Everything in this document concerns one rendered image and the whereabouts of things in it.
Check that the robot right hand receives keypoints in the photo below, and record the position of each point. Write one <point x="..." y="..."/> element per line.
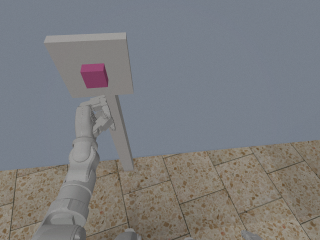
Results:
<point x="250" y="236"/>

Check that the panel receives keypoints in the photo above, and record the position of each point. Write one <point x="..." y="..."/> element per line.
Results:
<point x="70" y="52"/>

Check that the robot left hand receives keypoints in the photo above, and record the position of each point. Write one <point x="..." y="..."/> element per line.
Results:
<point x="88" y="124"/>

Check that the left robot forearm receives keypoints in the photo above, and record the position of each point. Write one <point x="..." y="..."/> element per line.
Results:
<point x="71" y="204"/>

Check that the robot left shin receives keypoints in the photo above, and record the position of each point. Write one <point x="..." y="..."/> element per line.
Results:
<point x="129" y="230"/>

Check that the button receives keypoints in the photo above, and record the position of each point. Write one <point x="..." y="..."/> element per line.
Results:
<point x="94" y="75"/>

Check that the left robot upper arm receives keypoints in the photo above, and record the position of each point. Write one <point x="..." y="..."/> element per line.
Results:
<point x="60" y="232"/>

